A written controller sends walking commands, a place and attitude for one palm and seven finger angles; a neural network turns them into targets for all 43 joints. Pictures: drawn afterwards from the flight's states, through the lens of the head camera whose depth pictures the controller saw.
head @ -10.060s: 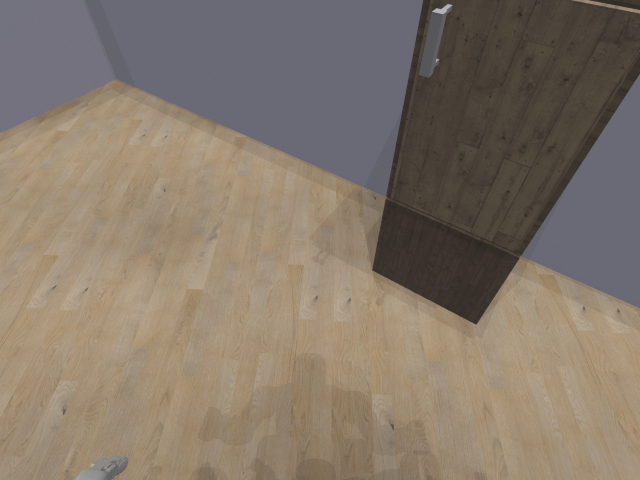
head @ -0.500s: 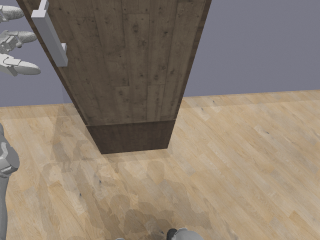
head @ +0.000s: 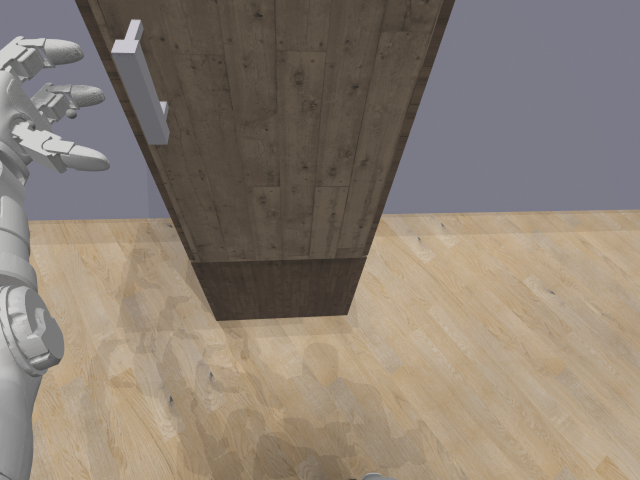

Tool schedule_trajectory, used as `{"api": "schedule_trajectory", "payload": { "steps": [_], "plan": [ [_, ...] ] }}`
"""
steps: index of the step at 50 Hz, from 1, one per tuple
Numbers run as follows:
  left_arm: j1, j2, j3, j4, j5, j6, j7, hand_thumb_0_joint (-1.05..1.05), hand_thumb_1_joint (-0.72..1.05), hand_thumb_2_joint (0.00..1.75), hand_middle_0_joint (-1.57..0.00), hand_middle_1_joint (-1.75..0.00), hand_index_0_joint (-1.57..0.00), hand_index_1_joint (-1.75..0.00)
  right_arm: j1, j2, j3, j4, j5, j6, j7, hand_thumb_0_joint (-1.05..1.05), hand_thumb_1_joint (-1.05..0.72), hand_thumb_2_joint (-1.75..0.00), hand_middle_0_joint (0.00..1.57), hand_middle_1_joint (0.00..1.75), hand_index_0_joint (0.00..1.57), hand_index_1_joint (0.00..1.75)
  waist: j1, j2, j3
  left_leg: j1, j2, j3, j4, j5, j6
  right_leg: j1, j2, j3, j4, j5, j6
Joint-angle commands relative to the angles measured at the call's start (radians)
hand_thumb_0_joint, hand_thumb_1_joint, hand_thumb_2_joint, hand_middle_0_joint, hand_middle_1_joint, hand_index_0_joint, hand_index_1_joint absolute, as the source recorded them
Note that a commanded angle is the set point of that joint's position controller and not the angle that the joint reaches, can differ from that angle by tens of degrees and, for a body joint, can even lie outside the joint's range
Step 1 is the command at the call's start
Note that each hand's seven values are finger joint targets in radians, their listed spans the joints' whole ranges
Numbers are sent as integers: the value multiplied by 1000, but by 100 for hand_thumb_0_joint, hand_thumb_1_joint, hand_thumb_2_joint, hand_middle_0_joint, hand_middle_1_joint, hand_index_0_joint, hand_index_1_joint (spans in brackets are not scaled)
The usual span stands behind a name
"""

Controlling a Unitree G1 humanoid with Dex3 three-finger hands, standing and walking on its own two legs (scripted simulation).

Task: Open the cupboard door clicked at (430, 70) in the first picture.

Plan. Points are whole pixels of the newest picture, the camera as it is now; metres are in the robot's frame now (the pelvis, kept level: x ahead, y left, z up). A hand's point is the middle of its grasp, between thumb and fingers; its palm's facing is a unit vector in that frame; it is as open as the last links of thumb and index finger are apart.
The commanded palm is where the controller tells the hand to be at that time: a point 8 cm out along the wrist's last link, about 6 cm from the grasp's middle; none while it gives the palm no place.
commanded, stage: move the hooked fingers beside the handle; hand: left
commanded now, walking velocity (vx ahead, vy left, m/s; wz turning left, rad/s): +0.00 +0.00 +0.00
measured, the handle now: (147, 85) +0.55 +0.18 +0.16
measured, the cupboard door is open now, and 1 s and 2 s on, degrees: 0 0 0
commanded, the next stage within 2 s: slide the fingers in behind the handle in 0.36 s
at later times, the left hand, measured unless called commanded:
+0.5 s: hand (93, 104) +0.51 +0.23 +0.16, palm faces -0.01 -1.00 -0.01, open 13.9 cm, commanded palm +0.48 +0.28 +0.15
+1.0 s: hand (114, 111) +0.50 +0.21 +0.16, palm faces -0.01 -1.00 +0.01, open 14.0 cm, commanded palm +0.48 +0.25 +0.15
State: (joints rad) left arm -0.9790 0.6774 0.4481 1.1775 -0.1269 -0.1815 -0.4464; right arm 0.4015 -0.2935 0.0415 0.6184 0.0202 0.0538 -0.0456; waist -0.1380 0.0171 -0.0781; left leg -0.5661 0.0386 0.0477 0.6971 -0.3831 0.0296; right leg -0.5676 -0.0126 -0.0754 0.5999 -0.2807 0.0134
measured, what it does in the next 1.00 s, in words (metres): stands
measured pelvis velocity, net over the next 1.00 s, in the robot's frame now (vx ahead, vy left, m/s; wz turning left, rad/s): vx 0.00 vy -0.01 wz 0.00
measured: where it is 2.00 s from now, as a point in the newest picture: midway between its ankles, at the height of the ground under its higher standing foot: outside the picture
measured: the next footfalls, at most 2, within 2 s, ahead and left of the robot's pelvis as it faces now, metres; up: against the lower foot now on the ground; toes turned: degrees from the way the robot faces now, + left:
none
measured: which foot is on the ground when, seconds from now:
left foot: down 0.00-1.00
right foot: down 0.00-1.00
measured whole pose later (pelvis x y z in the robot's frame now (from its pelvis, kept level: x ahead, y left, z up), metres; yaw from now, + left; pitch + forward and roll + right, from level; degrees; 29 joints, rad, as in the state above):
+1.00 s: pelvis +0.00 -0.01 +0.00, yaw +0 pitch +14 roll -2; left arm -1.01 0.61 0.41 1.19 -0.11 -0.19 -0.36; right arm 0.40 -0.29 0.04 0.62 0.02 0.03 -0.04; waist -0.15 0.02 -0.08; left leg -0.57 0.04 0.04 0.70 -0.38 0.02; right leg -0.57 -0.01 -0.07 0.61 -0.28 0.01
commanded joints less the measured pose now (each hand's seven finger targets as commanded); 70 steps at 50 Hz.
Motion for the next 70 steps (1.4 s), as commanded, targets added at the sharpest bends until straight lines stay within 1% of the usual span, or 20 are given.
{"api": "schedule_trajectory", "payload": {
  "steps": [1,3,6,8,12,16,21,23,27,30,32,38,45,47,50,53,55,59,62,70],
  "plan": [
    [-448,269,21,-200,-17,-67,16,0,-50,30,-30,-120,-30,-120,140,-183,-67,-53,5,-20,-10,0,-90,-90,20,30,20,30,-5,133,-390,310,-3,-88,-36,571,-10,128,47,27,-5,381,-31],
    [-478,284,19,-148,-10,-57,25,0,-50,30,-30,-120,-30,-120,137,-188,-61,-49,6,-20,-15,0,-90,-90,20,30,20,30,-19,98,-331,248,-9,-83,-47,481,-3,127,45,29,-10,355,-31],
    [-541,317,16,-125,11,-59,38,0,-50,30,-30,-120,-30,-120,141,-193,-55,-51,7,-29,-23,0,-90,-90,20,30,20,30,-39,90,-323,202,-15,-83,-55,374,2,129,39,38,-16,307,-29],
    [-569,356,43,-178,17,-91,41,0,-50,30,-30,-120,-30,-120,148,-193,-57,-57,4,-34,-27,0,-90,-90,20,30,20,30,-26,135,-419,261,-14,-93,-45,436,-4,146,39,41,-1,332,-33],
    [-601,274,-21,-125,4,-100,29,0,-50,30,-30,-120,-30,-120,158,-192,-52,-38,4,-45,-31,0,-90,-90,20,30,20,30,-59,135,-385,269,-10,-100,-42,407,-5,95,44,36,-11,290,-32],
    [-584,319,1,-51,17,-69,25,0,-50,30,-30,-120,-30,-120,177,-200,-50,-29,4,-47,-34,0,-90,-90,20,30,20,30,-54,114,-358,205,-12,-95,-47,359,0,99,41,39,-14,274,-29],
    [-596,381,33,-79,38,-78,33,0,-50,30,-30,-120,-30,-120,203,-204,-51,-35,-3,-42,-33,0,-90,-90,20,30,20,30,-50,106,-402,197,-11,-94,-42,384,1,127,42,42,-8,299,-26],
    [-576,387,47,-114,33,-92,30,0,-50,30,-30,-120,-30,-120,207,-201,-54,-40,-4,-38,-30,0,-90,-90,20,30,20,30,-35,152,-448,237,-10,-92,-37,435,-4,137,45,41,-1,327,-30],
    [-539,312,20,-122,8,-83,27,0,-50,30,-30,-120,-30,-120,212,-197,-60,-38,-3,-31,-23,0,-90,-90,20,30,20,30,-39,130,-420,253,-7,-89,-39,447,0,117,52,32,-10,322,-31],
    [-540,339,39,-142,16,-69,39,0,-50,30,-30,-120,-30,-120,213,-197,-64,-35,-4,-27,-20,0,-90,-90,20,30,20,30,-30,143,-422,239,-9,-82,-46,433,2,138,50,36,-16,329,-29],
    [-532,290,11,-175,13,-71,46,0,-50,30,-30,-120,-30,-120,210,-191,-66,-37,-6,-28,-18,0,-90,-90,20,30,20,30,-34,157,-427,264,-9,-78,-42,468,3,136,51,34,-17,351,-31],
    [-513,253,10,-215,-4,-73,56,0,-50,30,-30,-120,-30,-120,198,-185,-72,-32,-6,-29,-10,0,-90,-90,20,30,20,30,-28,151,-443,301,-5,-76,-38,519,0,148,52,34,-15,392,-31],
    [-509,181,-27,-210,-12,-69,78,0,-50,30,-30,-120,-30,-120,167,-174,-70,-32,-3,-34,-6,0,-90,-90,20,30,20,30,-34,116,-393,287,-7,-75,-38,518,0,144,50,30,-10,402,-28],
    [-494,209,0,-200,-11,-70,92,0,-50,30,-30,-120,-30,-120,163,-178,-68,-39,-3,-35,-8,0,-90,-90,20,30,20,30,-24,90,-389,263,-10,-73,-38,505,4,164,47,33,-4,405,-31],
    [-529,172,-33,-226,7,-77,111,0,-50,30,-30,-120,-30,-120,151,-169,-68,-40,-3,-38,-4,0,-90,-90,20,30,20,30,-27,141,-402,292,-10,-79,-33,524,-4,136,44,33,3,395,-30],
    [-529,150,-29,-234,-1,-88,126,0,-50,30,-30,-120,-30,-120,147,-166,-70,-43,-4,-45,1,0,-90,-90,20,30,20,30,-25,121,-438,316,-8,-81,-24,556,-5,147,47,35,10,411,-29],
    [-536,145,-32,-206,2,-83,135,0,-50,30,-30,-120,-30,-120,147,-165,-67,-40,-5,-46,2,0,-90,-90,20,30,20,30,-28,81,-406,277,-11,-81,-33,518,-4,156,46,32,10,405,-28],
    [-539,119,-49,-217,15,-88,155,0,-50,30,-30,-120,-30,-120,141,-160,-68,-43,-6,-49,6,0,-90,-90,20,30,20,30,-24,117,-420,289,-14,-77,-29,512,-5,146,44,35,10,393,-29],
    [-540,167,-8,-190,13,-89,167,0,-50,30,-30,-120,-30,-120,152,-169,-66,-43,-8,-51,2,0,-90,-90,20,30,20,30,-24,40,-411,231,-19,-72,-38,461,3,198,44,38,11,402,-30],
    [-556,114,-46,-216,21,-109,173,0,-50,30,-30,-120,-30,-120,156,-159,-70,-35,-8,-63,5,0,-90,-90,20,30,20,30,-22,114,-426,265,-19,-73,-46,442,-5,169,45,37,5,366,-33]
  ]
}}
